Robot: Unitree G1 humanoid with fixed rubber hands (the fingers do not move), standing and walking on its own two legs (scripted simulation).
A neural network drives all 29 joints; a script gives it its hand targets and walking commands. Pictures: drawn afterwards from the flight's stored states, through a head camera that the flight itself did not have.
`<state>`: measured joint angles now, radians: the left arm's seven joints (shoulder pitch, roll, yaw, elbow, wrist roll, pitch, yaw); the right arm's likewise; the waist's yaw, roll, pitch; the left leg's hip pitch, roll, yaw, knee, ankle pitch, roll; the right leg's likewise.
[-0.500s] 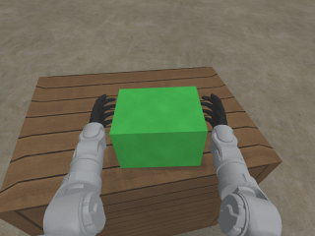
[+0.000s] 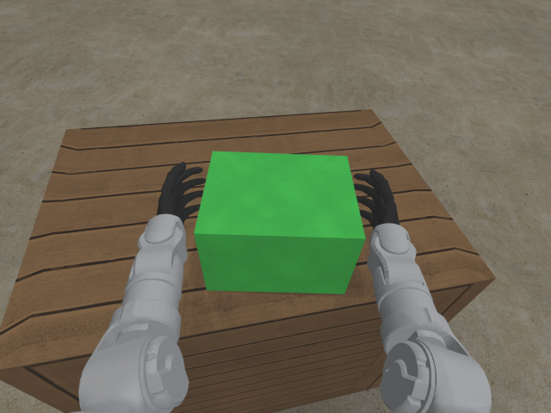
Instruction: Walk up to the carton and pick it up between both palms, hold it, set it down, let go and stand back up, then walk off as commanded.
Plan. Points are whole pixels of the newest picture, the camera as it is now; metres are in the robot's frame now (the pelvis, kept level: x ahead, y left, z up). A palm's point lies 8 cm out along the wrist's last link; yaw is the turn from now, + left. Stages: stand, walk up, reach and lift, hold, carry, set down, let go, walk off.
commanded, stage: set down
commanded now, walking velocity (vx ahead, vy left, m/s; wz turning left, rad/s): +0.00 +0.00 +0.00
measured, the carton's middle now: (278, 222) +0.43 +0.01 +0.04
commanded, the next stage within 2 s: none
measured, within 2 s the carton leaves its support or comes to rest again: neither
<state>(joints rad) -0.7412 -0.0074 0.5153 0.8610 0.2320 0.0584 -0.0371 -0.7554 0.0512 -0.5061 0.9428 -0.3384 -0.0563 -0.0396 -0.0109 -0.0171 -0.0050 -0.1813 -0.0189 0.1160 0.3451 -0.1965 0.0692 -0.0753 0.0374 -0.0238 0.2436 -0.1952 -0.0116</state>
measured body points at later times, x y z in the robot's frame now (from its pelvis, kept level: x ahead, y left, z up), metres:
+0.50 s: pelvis +0.00 +0.00 +0.00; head +0.02 +0.02 +0.45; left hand +0.41 +0.17 +0.08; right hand +0.41 -0.15 +0.08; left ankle -0.01 +0.06 -0.75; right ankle -0.04 -0.11 -0.75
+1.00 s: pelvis +0.00 +0.00 +0.00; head +0.05 +0.01 +0.44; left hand +0.42 +0.17 +0.05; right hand +0.41 -0.15 +0.05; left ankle -0.01 +0.06 -0.75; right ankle -0.04 -0.11 -0.75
